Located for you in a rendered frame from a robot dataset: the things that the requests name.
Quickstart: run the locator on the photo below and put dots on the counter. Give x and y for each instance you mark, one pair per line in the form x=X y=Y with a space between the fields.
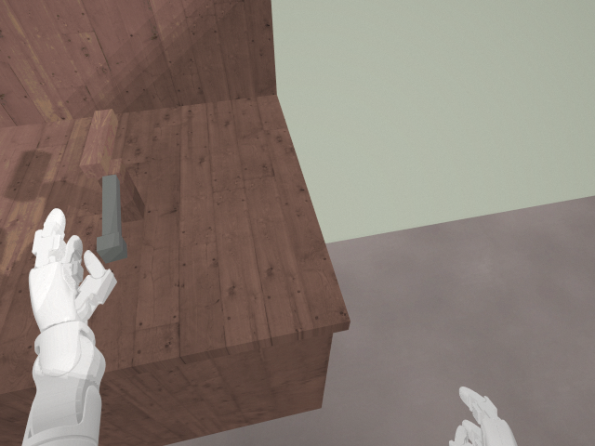
x=225 y=307

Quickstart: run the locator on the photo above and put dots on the left robot hand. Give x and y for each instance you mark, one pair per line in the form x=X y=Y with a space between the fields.
x=54 y=281

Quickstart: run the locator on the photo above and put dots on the right robot hand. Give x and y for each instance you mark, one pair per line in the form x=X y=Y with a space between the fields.
x=493 y=431

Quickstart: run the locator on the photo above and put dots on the robot left forearm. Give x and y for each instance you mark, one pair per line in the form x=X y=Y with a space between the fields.
x=67 y=373

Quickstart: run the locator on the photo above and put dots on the tap lever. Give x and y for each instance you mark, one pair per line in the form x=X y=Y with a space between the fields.
x=111 y=246

